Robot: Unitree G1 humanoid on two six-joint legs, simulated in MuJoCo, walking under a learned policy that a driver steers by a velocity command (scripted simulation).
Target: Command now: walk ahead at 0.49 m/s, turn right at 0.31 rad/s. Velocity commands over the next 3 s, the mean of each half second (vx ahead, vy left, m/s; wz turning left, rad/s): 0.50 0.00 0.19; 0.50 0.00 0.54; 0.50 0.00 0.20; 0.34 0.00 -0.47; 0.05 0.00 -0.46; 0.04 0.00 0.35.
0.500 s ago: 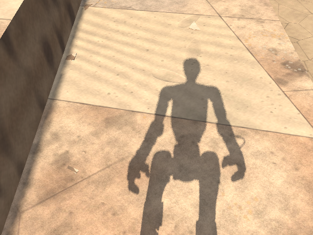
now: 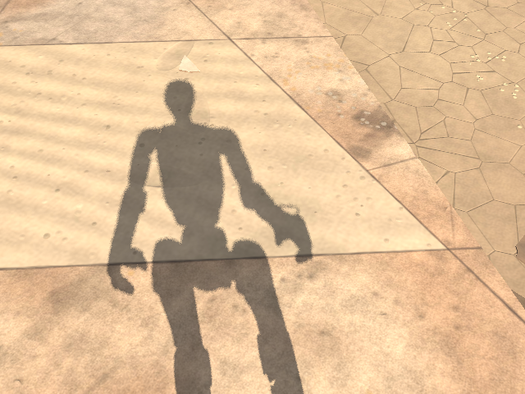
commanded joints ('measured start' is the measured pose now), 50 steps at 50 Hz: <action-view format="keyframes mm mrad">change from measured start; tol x32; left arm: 1 40 26 7 -65 1 -7 -5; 50 -65 152 35 -126 31 -63 -2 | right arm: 1 44 -76 -16 -14 1 -13 7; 50 25 -125 -51 -219 12 58 14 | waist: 1 13 94 -48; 15 44 121 -66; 18 109 -289 -350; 50 26 60 -101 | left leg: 1 163 272 -300 -254 31 196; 14 150 253 -268 -128 5 120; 19 -508 73 -191 873 -372 1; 38 -410 132 -6 270 57 32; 42 42 -27 98 181 -38 129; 45 746 393 -896 -98 -241 405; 50 191 226 -424 -162 150 261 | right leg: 1 -173 -107 19 -42 52 0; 15 228 -26 -77 -747 263 11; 18 776 -458 630 -898 16 -223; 33 378 -275 -199 -1074 424 -112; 42 461 -265 -344 -554 1051 -26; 43 222 -225 -342 -260 808 22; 44 -252 -31 -266 110 -180 84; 50 -208 -139 -6 -39 59 57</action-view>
